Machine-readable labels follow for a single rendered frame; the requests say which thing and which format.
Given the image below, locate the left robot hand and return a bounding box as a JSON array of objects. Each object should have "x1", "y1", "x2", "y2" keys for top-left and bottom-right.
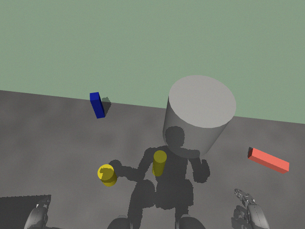
[{"x1": 24, "y1": 197, "x2": 60, "y2": 229}]

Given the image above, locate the right robot hand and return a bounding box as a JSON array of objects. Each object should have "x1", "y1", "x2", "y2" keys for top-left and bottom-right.
[{"x1": 231, "y1": 189, "x2": 270, "y2": 229}]

